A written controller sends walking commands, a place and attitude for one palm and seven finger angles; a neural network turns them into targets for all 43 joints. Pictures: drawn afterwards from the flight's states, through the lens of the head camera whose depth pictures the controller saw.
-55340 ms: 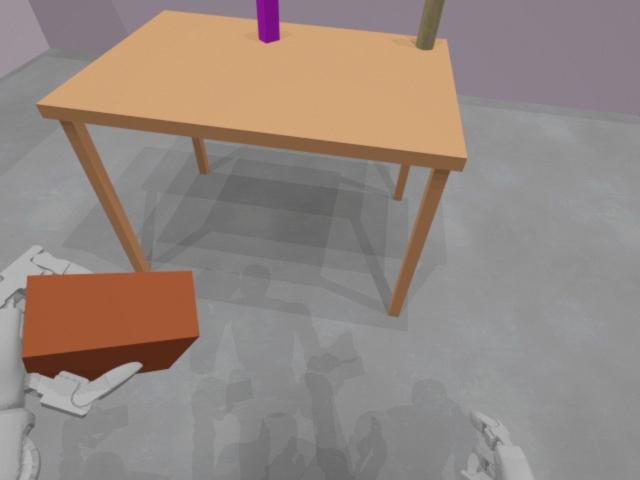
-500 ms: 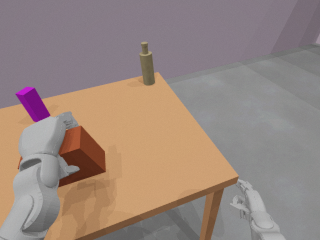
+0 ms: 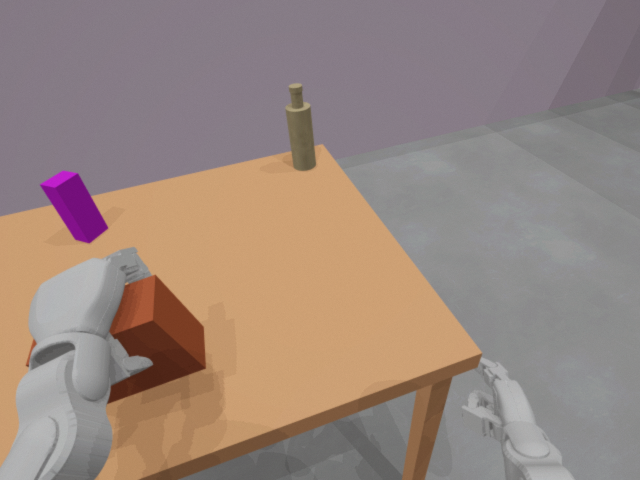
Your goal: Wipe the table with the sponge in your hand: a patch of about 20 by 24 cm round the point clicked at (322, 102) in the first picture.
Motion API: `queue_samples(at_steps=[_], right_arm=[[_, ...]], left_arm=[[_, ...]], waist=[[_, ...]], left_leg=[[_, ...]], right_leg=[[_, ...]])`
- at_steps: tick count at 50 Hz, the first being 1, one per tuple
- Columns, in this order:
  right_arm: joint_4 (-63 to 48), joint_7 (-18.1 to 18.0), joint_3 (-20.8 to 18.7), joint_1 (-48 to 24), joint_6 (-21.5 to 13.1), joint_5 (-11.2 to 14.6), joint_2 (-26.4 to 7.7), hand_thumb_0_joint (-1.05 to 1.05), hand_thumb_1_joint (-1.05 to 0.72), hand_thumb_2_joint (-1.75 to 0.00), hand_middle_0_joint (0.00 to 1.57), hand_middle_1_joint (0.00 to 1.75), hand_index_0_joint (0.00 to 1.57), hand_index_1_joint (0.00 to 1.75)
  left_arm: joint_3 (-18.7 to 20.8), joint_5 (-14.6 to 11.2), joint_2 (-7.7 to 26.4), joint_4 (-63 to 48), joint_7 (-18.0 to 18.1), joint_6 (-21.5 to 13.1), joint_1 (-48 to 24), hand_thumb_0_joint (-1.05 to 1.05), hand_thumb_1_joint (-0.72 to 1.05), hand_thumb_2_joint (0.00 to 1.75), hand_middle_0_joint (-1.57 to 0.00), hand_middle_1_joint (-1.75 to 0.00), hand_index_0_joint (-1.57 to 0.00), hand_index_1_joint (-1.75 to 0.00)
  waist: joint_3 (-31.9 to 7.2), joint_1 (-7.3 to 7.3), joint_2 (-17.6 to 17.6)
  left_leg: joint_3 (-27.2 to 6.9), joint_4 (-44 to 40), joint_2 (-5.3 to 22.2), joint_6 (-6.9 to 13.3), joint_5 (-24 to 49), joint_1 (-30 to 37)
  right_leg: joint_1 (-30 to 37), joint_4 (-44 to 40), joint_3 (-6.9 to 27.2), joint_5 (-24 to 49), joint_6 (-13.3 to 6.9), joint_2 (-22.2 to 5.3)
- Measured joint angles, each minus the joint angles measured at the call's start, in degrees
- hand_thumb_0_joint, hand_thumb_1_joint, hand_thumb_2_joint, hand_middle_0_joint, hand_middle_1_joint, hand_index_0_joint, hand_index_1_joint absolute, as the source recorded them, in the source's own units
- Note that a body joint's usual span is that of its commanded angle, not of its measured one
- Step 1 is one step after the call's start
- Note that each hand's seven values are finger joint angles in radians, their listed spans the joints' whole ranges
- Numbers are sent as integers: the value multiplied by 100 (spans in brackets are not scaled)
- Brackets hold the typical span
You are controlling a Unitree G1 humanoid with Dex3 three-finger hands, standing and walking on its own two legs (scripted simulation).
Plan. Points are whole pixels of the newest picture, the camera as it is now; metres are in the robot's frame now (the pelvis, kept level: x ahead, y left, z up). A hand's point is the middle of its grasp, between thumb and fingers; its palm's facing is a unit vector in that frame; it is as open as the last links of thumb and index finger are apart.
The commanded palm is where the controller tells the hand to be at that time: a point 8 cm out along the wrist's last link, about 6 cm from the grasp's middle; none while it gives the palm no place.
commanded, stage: bring the sponge back beside the body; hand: left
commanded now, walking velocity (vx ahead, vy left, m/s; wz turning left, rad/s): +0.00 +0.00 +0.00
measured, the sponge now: (137, 350) +0.22 +0.27 +0.09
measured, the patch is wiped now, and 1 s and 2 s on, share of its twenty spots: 1.00 1.00 1.00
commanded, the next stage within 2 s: step back with the hand held close in 1.20 s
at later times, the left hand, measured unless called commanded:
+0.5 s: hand (114, 342) +0.20 +0.28 +0.13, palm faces +0.15 -0.21 -0.97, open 10.3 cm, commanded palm +0.16 +0.27 +0.20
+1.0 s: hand (105, 356) +0.19 +0.29 +0.12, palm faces +0.13 -0.18 -0.98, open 10.3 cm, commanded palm +0.15 +0.28 +0.19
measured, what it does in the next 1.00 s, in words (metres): stands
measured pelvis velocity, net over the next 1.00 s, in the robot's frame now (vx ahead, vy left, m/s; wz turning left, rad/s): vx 0.01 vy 0.00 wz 0.00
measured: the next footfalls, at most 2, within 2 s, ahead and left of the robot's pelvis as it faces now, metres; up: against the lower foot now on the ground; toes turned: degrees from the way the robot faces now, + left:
none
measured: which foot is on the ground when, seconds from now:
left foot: down 0.00-1.00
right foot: down 0.00-1.00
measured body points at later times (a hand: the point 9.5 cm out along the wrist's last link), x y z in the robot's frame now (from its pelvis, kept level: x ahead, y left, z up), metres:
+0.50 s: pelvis +0.00 +0.00 +0.00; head -0.04 -0.04 +0.45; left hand +0.19 +0.28 +0.18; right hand +0.27 -0.19 -0.05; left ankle +0.01 +0.10 -0.74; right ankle +0.03 -0.08 -0.74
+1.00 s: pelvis +0.01 +0.00 +0.00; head -0.04 -0.03 +0.45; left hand +0.18 +0.29 +0.17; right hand +0.27 -0.19 -0.05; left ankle +0.01 +0.10 -0.74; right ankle +0.03 -0.08 -0.74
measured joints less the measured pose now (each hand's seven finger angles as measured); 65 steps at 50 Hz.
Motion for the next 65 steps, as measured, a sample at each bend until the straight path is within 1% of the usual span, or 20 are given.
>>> queue_samples(at_steps=[4,8,11,16,26,40,48,51,58,65], right_arm=[[-6,-21,17,-3,-31,-14,19,1,-90,-90,20,30,16,28],[-16,-9,30,10,-52,-39,32,1,-90,-90,20,30,17,28],[-20,10,31,33,-72,-44,24,1,-90,-90,20,30,17,29],[-12,35,5,68,-100,-51,-5,1,-90,-90,20,30,18,29],[-5,16,-38,102,-106,-77,-6,1,-90,-90,20,30,18,29],[-12,10,-72,132,-128,-76,-6,1,-90,-90,21,30,17,29],[-8,-7,-71,166,-189,-106,0,1,-90,-90,21,30,17,29],[13,-12,-78,171,-218,-108,-7,1,-90,-90,21,30,17,29],[35,-8,-65,145,-217,-102,19,1,-90,-90,21,30,17,29],[10,31,-65,151,-204,-110,12,1,-90,-90,21,30,18,29]], left_arm=[[-60,14,-14,110,-22,-88,20,0,-54,104,-69,-135,-75,-130],[-25,39,35,186,-7,-171,81,0,-54,104,-69,-135,-76,-130],[45,42,76,183,10,-198,152,0,-54,104,-69,-135,-76,-130],[121,52,54,111,27,-226,308,0,-54,104,-69,-135,-75,-130],[76,94,32,-19,38,-371,587,0,-54,104,-69,-135,-75,-130],[152,134,-8,-8,102,-498,819,0,-54,104,-69,-135,-75,-130],[161,182,41,67,121,-598,882,0,-54,104,-69,-135,-75,-130],[159,205,33,28,143,-622,870,0,-54,104,-69,-135,-75,-130],[170,195,15,85,150,-620,802,0,-54,104,-69,-135,-75,-130],[177,186,8,3,135,-593,872,0,-54,104,-69,-135,-75,-130]], waist=[[7,-15,-19],[12,-20,-47],[14,-15,-53],[11,-6,-36],[32,15,-56],[44,15,-45],[80,39,-79],[87,52,-60],[60,13,-54],[49,6,-40]], left_leg=[[0,2,-2,-2,6,-24],[13,14,9,-9,-7,-31],[17,28,20,-12,-26,-24],[6,49,23,-5,-51,-12],[-4,37,2,18,-57,26],[-9,-14,-22,40,-33,69],[-29,2,-10,31,-47,80],[-28,3,-5,31,-54,104],[-25,-25,-3,26,-43,97],[-11,-49,-1,25,-38,104]], right_leg=[[-30,15,0,-1,-1,-2],[-42,28,14,-8,-10,11],[-27,20,20,-11,-15,23],[6,0,12,-19,-9,26],[49,-13,8,-30,12,7],[91,-52,13,-18,34,-16],[119,-68,-4,-19,22,-4],[150,-84,0,-16,20,3],[137,-104,7,-6,21,4],[130,-105,24,-8,16,8]])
